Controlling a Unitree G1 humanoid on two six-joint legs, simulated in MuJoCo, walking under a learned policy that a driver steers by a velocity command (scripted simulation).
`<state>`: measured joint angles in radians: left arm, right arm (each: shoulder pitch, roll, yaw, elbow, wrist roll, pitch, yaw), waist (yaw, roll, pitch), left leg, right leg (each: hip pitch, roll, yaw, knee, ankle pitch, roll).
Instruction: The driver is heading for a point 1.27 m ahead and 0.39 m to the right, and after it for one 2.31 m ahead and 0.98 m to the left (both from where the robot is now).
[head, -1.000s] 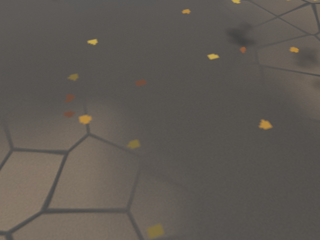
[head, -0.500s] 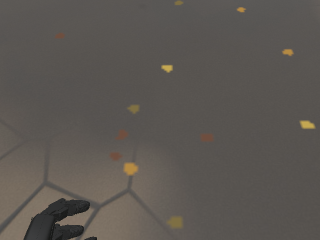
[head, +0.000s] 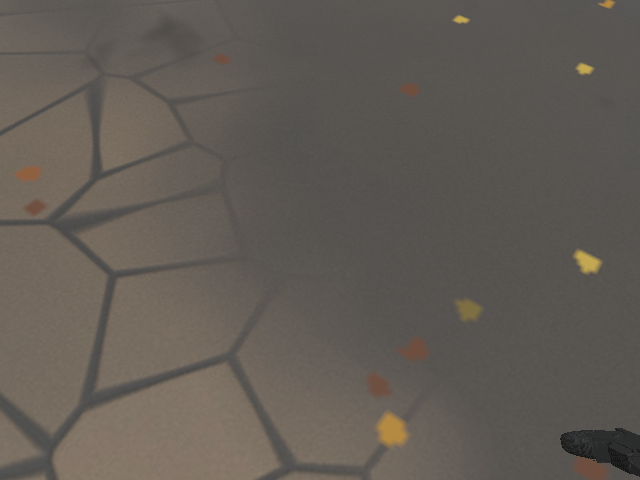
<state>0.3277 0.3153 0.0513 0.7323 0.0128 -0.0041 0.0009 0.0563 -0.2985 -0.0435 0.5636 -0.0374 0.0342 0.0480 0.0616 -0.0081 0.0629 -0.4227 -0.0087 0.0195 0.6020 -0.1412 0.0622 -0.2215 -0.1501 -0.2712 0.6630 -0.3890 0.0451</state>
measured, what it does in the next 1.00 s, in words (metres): steps on the spot, turning right: right foot, then right foot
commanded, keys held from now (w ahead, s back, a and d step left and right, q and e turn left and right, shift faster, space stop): shift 0.30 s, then e+shift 0.70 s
